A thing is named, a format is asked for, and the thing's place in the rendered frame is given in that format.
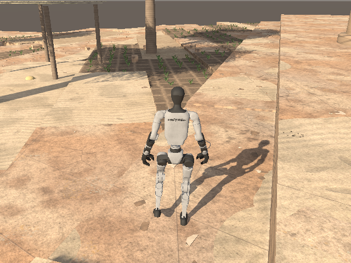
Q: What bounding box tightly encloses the robot right forearm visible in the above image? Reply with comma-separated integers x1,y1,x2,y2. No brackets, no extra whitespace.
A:
198,133,208,155

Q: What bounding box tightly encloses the left robot hand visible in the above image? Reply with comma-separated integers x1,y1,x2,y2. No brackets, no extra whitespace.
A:
141,154,154,166

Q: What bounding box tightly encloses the left robot foot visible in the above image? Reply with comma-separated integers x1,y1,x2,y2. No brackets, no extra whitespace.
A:
153,208,161,218

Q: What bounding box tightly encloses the robot left forearm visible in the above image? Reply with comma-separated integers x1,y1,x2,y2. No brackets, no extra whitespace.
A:
143,132,155,155

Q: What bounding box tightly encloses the right robot upper arm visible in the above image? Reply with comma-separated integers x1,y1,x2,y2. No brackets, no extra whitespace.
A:
189,111,203,141

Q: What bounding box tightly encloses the robot right thigh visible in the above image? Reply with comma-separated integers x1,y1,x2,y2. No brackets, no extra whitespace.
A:
181,153,194,193

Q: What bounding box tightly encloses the right robot hand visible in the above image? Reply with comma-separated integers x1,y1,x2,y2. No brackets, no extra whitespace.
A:
196,153,209,164

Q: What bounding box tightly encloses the left robot upper arm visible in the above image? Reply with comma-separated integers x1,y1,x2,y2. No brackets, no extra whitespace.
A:
150,110,166,140

